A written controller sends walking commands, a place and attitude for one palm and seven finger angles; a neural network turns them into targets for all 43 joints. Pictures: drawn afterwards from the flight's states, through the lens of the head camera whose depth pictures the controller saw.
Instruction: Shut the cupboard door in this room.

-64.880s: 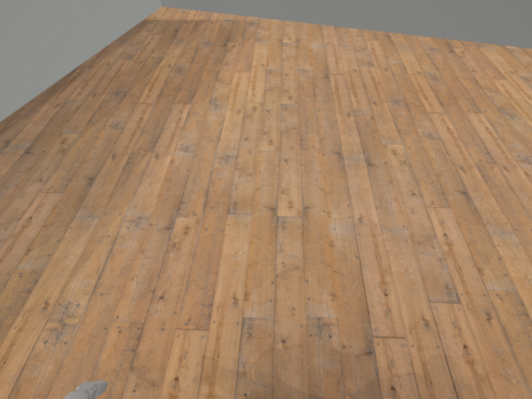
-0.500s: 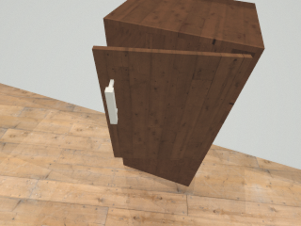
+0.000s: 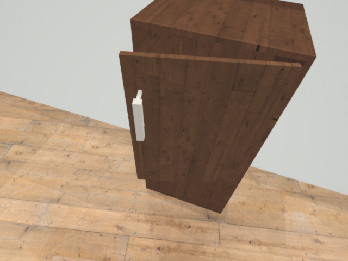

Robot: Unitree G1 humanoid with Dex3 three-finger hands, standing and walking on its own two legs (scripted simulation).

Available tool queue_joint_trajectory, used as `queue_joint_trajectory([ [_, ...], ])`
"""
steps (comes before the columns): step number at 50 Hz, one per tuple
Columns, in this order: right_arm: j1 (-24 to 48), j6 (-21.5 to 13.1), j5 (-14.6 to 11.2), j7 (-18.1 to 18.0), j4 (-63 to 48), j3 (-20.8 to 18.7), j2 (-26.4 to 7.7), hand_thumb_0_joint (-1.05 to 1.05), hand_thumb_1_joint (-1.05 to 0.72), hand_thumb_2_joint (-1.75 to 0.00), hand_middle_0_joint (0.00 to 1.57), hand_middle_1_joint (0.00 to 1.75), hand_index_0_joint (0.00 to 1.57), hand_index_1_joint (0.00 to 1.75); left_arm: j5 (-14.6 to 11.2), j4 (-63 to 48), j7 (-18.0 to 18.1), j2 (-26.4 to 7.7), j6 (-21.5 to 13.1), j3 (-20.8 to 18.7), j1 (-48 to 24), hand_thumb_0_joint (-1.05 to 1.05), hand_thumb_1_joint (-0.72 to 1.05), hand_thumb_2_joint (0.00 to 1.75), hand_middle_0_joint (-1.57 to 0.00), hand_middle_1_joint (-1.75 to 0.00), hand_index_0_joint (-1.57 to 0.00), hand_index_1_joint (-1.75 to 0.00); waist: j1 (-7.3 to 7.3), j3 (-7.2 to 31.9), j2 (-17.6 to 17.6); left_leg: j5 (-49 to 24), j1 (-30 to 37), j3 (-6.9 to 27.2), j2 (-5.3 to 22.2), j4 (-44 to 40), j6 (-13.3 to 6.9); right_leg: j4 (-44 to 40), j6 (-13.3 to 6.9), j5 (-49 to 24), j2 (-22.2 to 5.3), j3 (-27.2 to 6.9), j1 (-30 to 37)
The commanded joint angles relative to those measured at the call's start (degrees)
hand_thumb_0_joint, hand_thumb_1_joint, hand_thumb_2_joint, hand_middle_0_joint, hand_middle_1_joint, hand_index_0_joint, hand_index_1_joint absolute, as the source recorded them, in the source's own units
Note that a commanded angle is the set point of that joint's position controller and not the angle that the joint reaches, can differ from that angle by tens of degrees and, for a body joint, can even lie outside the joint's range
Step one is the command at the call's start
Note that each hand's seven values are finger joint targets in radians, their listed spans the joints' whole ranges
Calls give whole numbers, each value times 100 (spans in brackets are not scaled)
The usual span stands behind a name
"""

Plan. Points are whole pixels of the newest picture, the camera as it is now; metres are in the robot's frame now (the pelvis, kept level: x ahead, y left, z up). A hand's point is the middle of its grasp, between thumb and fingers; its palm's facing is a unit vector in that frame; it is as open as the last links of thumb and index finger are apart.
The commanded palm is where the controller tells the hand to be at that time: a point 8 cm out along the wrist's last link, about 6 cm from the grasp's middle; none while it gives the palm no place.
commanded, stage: look again from close up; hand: left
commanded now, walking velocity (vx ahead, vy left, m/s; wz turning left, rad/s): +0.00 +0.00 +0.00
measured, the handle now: (140, 116) +0.47 +0.13 +0.05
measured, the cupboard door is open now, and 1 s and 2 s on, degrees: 17 17 17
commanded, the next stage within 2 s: shuffle to correct the standing spot in 0.16 s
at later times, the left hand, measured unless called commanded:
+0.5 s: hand out of the picture -0.10 +0.14 -0.17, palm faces +0.10 -0.99 -0.13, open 7.4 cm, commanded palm none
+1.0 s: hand out of the picture +0.04 +0.18 -0.17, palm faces +0.01 -0.99 -0.16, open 7.3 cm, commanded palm none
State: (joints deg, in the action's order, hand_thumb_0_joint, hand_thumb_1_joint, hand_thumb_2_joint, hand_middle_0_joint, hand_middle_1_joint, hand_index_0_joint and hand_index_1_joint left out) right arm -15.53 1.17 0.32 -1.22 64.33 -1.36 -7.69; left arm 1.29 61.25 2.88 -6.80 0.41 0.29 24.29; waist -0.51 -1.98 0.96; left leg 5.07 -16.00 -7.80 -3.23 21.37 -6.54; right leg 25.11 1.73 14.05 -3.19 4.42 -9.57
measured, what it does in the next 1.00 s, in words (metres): steps on the spot: left foot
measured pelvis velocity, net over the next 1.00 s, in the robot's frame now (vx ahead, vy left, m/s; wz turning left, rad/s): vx -0.03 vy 0.00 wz -0.02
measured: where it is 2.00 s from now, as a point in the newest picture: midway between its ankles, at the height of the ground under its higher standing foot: outside the picture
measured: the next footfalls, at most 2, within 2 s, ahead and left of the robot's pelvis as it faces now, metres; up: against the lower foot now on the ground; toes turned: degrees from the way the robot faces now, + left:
left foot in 0.78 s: -0.01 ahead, +0.09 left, +0.00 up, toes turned +5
right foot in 1.26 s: +0.06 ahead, -0.20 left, +0.00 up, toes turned -2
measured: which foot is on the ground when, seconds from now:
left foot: down 0.00-0.58, up 0.60-0.76, down 0.78-1.00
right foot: down 0.00-0.78, up 0.80-1.00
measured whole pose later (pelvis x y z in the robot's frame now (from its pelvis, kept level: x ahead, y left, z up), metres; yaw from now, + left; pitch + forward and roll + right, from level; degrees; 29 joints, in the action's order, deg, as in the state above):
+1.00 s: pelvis -0.03 +0.00 +0.01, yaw -1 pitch +1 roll -2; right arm -23.3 -1.8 1.7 -2.8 62.8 -1.2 -4.4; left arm 2.0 54.4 -0.5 -12.2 2.7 -4.5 13.2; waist 1.3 -0.5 2.9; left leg 14.3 -10.4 -5.6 1.5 23.3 -2.6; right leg 60.1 1.0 12.7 -3.0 -0.8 -32.4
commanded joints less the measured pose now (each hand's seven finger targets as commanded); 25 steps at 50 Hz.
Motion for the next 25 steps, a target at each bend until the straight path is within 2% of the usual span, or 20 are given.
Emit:
queue_joint_trajectory([
  [1,-264,-107,-3,0,-188,-105,-574,0,-90,-90,20,30,20,30,33,34,7,-337,-38,-57,841,0,90,90,-20,-30,-20,-30,-48,-262,-145,2083,70,1495,1024,-1088,407,-392,-291,419,-163,-334,-427],
  [6,-310,-93,-1,-5,-141,-116,-541,0,-90,-90,20,30,20,30,41,86,13,-287,-32,-66,917,0,90,90,-20,-30,-20,-30,-48,-341,-78,2130,38,1482,1011,-1161,438,-407,-297,491,-147,-340,-478],
  [10,-346,-74,6,-8,-114,-133,-536,0,-90,-90,20,30,20,30,44,135,16,-257,-16,-82,991,0,90,90,-20,-30,-20,-30,-39,-415,-174,2331,-7,1484,1013,-1278,500,-329,-295,641,-90,-310,-579],
  [13,-361,-75,3,-10,-118,-133,-497,0,-90,-90,20,30,20,30,42,151,17,-236,-29,-79,1015,0,90,90,-20,-30,-20,-30,-29,-387,-161,2204,57,1448,975,-1226,505,-402,-317,622,-100,-380,-600],
  [16,-432,-75,22,-43,-58,-162,-522,0,-90,-90,20,30,20,30,39,205,3,-179,-6,-81,1126,0,90,90,-20,-30,-20,-30,-15,-320,-55,2527,89,1574,1131,-1326,485,-294,-276,662,50,-279,-616],
  [18,-439,-56,41,-77,-39,-216,-600,0,-90,-90,20,30,20,30,55,190,-19,-137,70,-116,1150,0,90,90,-20,-30,-20,-30,-10,-417,-141,2825,-130,1672,1269,-1423,480,-71,-274,673,148,-187,-623],
  [20,-345,-18,69,-111,-77,-280,-740,0,-90,-90,20,30,20,30,70,185,-57,-105,171,-170,1299,0,90,90,-20,-30,-20,-30,-59,-388,-344,3139,-426,1706,1418,-1573,492,304,-301,716,291,-52,-467],
  [22,-250,-7,85,-142,-142,-338,-845,0,-90,-90,20,30,20,30,76,158,-99,-98,254,-231,1446,0,90,90,-20,-30,-20,-30,-122,-183,-410,3202,-589,1700,1549,-1631,497,593,-343,764,394,15,-239],
  [25,16,60,121,-157,-294,-422,-981,0,-90,-90,20,30,20,30,75,143,-153,-50,385,-352,1835,0,90,90,-20,-30,-20,-30,-280,-168,-564,3329,-1299,1355,1576,-1664,628,721,-416,837,559,200,387],
])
